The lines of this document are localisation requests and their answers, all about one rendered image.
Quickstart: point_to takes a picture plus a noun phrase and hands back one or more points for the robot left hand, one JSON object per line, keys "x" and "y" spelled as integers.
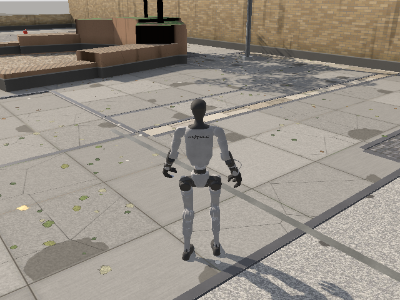
{"x": 165, "y": 172}

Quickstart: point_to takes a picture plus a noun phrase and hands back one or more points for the left robot shin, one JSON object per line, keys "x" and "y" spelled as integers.
{"x": 187, "y": 228}

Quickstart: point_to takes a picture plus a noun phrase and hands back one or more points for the robot right foot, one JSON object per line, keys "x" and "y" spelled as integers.
{"x": 216, "y": 250}

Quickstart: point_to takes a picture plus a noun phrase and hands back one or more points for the robot right hand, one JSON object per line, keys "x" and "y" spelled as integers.
{"x": 237, "y": 178}

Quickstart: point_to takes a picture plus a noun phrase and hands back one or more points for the right robot upper arm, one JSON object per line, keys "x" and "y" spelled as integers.
{"x": 219, "y": 132}

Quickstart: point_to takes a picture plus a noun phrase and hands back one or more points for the right robot forearm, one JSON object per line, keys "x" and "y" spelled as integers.
{"x": 232, "y": 166}

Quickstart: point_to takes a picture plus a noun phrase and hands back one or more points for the left robot forearm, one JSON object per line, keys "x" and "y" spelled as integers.
{"x": 169, "y": 162}

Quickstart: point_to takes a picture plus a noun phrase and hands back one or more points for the left robot upper arm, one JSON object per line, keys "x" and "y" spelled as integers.
{"x": 176, "y": 140}

